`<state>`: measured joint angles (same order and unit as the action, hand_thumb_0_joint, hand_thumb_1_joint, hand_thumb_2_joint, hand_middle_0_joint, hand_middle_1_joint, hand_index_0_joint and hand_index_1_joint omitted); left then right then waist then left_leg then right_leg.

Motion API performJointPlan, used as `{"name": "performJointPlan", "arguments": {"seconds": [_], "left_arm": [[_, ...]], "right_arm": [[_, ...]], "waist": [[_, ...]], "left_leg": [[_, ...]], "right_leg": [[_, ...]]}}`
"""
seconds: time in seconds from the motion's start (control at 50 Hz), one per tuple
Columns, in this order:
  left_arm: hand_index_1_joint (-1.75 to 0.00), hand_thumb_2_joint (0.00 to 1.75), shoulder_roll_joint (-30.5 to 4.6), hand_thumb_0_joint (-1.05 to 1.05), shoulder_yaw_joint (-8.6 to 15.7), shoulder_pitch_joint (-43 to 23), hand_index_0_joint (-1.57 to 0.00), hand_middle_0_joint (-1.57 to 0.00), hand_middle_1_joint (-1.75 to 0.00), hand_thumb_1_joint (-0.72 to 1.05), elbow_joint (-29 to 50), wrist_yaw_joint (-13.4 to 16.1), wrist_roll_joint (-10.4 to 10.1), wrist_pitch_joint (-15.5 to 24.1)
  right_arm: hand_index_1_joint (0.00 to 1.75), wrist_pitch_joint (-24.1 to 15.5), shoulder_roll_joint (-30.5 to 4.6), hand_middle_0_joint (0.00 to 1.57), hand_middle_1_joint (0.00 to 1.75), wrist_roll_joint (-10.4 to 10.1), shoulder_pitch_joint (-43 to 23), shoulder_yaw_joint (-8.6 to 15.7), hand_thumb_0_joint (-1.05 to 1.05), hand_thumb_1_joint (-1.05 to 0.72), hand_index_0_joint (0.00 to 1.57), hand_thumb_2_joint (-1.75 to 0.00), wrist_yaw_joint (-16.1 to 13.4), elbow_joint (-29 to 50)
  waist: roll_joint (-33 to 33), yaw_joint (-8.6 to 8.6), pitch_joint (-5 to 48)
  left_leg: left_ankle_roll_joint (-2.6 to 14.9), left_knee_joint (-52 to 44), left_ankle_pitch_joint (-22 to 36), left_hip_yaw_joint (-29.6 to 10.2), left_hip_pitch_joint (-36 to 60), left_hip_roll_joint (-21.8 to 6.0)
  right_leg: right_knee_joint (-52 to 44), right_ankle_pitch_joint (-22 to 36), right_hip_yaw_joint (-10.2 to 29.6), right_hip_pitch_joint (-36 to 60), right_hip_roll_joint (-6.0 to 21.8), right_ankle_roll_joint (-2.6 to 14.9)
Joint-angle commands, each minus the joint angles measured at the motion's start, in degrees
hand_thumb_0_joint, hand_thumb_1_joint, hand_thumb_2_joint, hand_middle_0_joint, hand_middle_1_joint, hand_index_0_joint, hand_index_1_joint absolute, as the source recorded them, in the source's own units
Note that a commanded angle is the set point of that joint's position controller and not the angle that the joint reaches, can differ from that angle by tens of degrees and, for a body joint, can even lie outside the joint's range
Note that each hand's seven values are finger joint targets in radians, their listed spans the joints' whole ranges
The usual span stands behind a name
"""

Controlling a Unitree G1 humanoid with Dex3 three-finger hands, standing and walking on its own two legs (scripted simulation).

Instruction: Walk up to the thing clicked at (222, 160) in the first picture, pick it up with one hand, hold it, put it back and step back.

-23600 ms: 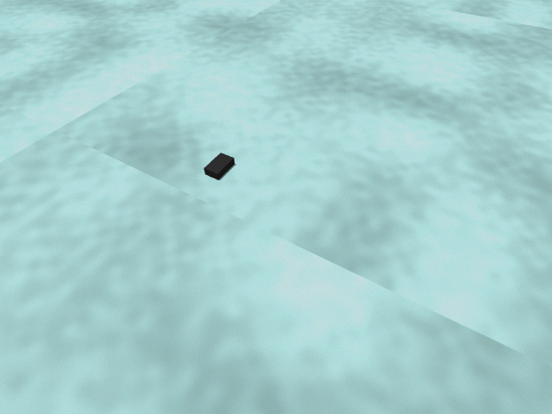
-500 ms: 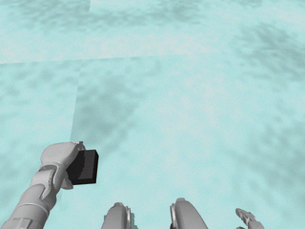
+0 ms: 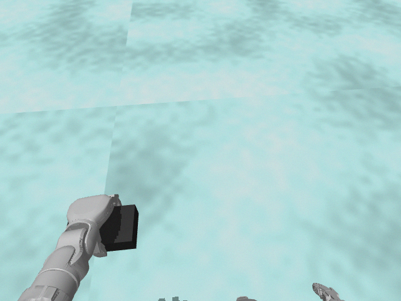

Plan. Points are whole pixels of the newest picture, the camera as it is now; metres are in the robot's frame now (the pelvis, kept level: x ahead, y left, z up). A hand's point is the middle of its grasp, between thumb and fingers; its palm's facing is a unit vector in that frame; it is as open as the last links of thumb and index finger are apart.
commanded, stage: hold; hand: left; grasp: from above
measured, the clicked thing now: (103, 229) +0.32 +0.22 -0.10
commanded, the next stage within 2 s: crouch in 1.92 s
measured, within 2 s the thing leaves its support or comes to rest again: neither
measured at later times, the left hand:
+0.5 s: hand (94, 216) +0.32 +0.22 -0.03, palm faces -0.46 -0.06 -0.89, open 11.4 cm
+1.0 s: hand (94, 221) +0.30 +0.21 -0.01, palm faces -0.44 -0.06 -0.89, open 11.4 cm
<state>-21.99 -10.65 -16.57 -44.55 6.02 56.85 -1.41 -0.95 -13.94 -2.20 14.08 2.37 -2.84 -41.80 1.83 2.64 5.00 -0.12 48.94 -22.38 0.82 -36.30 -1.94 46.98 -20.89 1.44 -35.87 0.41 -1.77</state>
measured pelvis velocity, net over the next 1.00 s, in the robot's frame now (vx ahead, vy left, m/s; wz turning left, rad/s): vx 0.01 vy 0.00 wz -0.01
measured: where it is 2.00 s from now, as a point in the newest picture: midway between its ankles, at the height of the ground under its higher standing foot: outside the picture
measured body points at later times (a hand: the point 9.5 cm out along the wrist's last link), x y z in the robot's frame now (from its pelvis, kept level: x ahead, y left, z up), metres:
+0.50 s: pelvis +0.02 +0.00 +0.02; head +0.04 -0.01 +0.47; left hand +0.34 +0.22 +0.02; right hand +0.13 -0.26 -0.10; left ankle +0.02 +0.12 -0.70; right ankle +0.02 -0.14 -0.70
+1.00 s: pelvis +0.01 +0.00 +0.03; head +0.02 -0.03 +0.48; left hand +0.32 +0.21 +0.04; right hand +0.14 -0.26 -0.08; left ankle +0.02 +0.12 -0.70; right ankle +0.02 -0.14 -0.70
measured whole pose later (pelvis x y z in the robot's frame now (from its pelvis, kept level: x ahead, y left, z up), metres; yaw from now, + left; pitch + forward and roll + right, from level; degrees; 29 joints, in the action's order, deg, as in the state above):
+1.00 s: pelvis +0.01 +0.00 +0.03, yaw -1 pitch +3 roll +0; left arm -22.3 -12.1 -12.6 -35.1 -1.5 56.6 -0.2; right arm 3.4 -14.6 -3.5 11.8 1.8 -2.9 -38.4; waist 2.9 -0.1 2.2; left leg -0.4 33.7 -16.4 2.2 -20.0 -1.5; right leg 33.7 -15.7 2.5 -20.9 0.7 -1.4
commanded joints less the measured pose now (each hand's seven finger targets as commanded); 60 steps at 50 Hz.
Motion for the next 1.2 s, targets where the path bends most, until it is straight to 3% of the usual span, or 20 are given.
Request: {"name": "performJointPlan", "arguments": {"seconds": [0.0, 0.06, 0.1, 0.14, 0.26, 0.34, 0.44, 0.56, 0.8, 0.98, 1.18], "left_arm": [[-0.77, 0.92, -11.73, 0.0, 4.41, -17.18, -0.94, -0.94, -0.77, 0.55, 11.97, 1.64, 0.47, 0.57], [-0.75, 0.9, -12.24, 0.0, 4.78, -17.11, -0.94, -0.94, -0.75, 0.55, 11.59, 1.6, 1.0, 0.62], [-0.75, 0.89, -11.18, 0.0, 3.66, -18.15, -0.95, -0.95, -0.75, 0.57, 12.54, 1.22, 1.35, 0.56], [-0.76, 0.91, -13.05, 0.0, 4.86, -18.25, -0.95, -0.94, -0.77, 0.57, 13.11, 0.74, 1.53, 0.78], [-0.77, 0.95, -11.35, 0.0, 3.83, -17.54, -0.94, -0.95, -0.77, 0.56, 13.27, -0.69, 0.66, 1.12], [-0.75, 0.94, -11.24, 0.0, 3.7, -15.39, -0.97, -0.97, -0.74, 0.59, 13.35, -2.03, 0.86, 0.83], [-0.75, 0.94, -11.98, 0.0, 4.03, -17.07, -0.98, -0.98, -0.75, 0.6, 16.11, -3.47, 0.24, 1.29], [-0.77, 0.96, -13.0, 0.0, 5.43, -16.33, -0.99, -0.99, -0.76, 0.62, 17.44, -3.8, 0.89, 1.6], [-0.78, 0.99, -11.69, 0.0, 3.88, -14.72, -0.98, -0.99, -0.77, 0.61, 19.79, -4.81, 0.35, 1.21], [-0.8, 0.97, -12.68, 0.0, 4.81, -14.79, -0.98, -0.97, -0.81, 0.62, 21.14, -5.45, -0.09, 1.2], [-0.81, 0.99, -12.81, 0.0, 5.11, -14.4, -0.96, -0.96, -0.81, 0.58, 23.33, -6.03, -0.27, 1.46]], "right_arm": [[0.3, -1.63, -8.39, 0.2, 0.3, -0.04, -0.15, 2.87, 0.0, -0.9, 0.2, -0.9, -0.22, 6.57], [0.3, -1.35, -8.46, 0.2, 0.3, -0.19, -0.6, 2.89, 0.0, -0.89, 0.2, -0.9, -0.16, 6.74], [0.3, -1.2, -8.24, 0.2, 0.3, -0.19, -0.46, 2.78, 0.0, -0.89, 0.2, -0.9, -0.07, 6.47], [0.3, -0.97, -8.57, 0.2, 0.3, -0.22, -0.62, 3.11, 0.0, -0.89, 0.2, -0.9, -0.08, 6.62], [0.3, -0.38, -8.76, 0.2, 0.3, -0.32, -0.85, 3.25, 0.0, -0.89, 0.2, -0.9, 0.26, 7.26], [0.3, 0.1, -8.62, 0.2, 0.3, -0.49, -1.09, 3.3, 0.0, -0.89, 0.2, -0.9, 0.28, 7.81], [0.3, 0.78, -8.61, 0.2, 0.3, -0.61, -2.06, 3.09, 0.0, -0.89, 0.2, -0.9, 0.29, 9.07], [0.3, 1.36, -8.62, 0.2, 0.3, -0.71, -3.29, 2.84, 0.0, -0.89, 0.2, -0.9, 0.16, 10.04], [0.3, 1.67, -8.28, 0.2, 0.3, -1.08, -5.08, 2.39, 0.0, -0.89, 0.2, -0.9, -0.19, 10.8], [0.3, 1.76, -7.87, 0.2, 0.3, -1.3, -7.44, 1.78, 0.0, -0.89, 0.2, -0.9, -0.5, 11.65], [0.3, 1.83, -7.59, 0.2, 0.3, -1.58, -8.01, 1.46, 0.0, -0.89, 0.2, -0.9, -0.88, 12.07]], "waist": [[0.52, -0.15, 15.68], [0.67, -0.26, 14.8], [0.54, -0.08, 15.46], [1.82, -0.88, 16.09], [1.33, -0.79, 14.74], [-0.45, -1.36, 15.06], [-0.11, -1.32, 13.89], [-0.37, -2.04, 13.12], [-1.06, -2.21, 11.72], [-0.57, -2.72, 9.1], [-0.84, -2.98, 9.97]], "left_leg": [[0.09, -9.44, 14.23, -0.4, 13.73, 2.45], [-0.03, -10.85, 14.7, -0.3, 15.26, 2.36], [-0.07, -11.2, 16.92, -0.35, 16.14, 2.39], [-0.22, -11.93, 18.34, -0.21, 17.81, 2.28], [-0.39, -13.5, 20.9, -0.17, 19.56, 2.08], [0.06, -13.26, 24.87, 0.27, 19.75, 2.32], [0.33, -14.89, 22.1, 0.77, 20.27, 2.37], [0.5, -16.16, 20.08, 0.89, 20.8, 2.66], [0.69, -18.7, 18.93, 1.0, 22.89, 2.31], [0.89, -20.57, 14.27, 1.56, 22.92, 2.8], [1.03, -21.66, 15.81, 1.66, 25.19, 2.8]], "right_leg": [[-8.88, 12.1, -1.08, 8.85, -2.31, 2.19], [-10.03, 12.16, -1.14, 9.56, -2.49, 2.31], [-10.1, 14.24, -1.0, 10.57, -2.52, 2.3], [-10.53, 14.97, -1.2, 11.39, -2.61, 2.45], [-11.72, 16.54, -1.56, 13.16, -2.9, 2.43], [-11.97, 20.99, -1.25, 15.56, -2.78, 2.24], [-13.35, 19.01, -1.07, 15.89, -2.64, 2.26], [-14.85, 17.11, -0.78, 16.94, -2.46, 2.21], [-16.82, 15.71, -0.95, 17.98, -2.45, 2.19], [-19.61, 11.36, -0.47, 18.29, -1.9, 1.91], [-20.57, 12.68, -0.41, 20.11, -1.89, 1.84]]}}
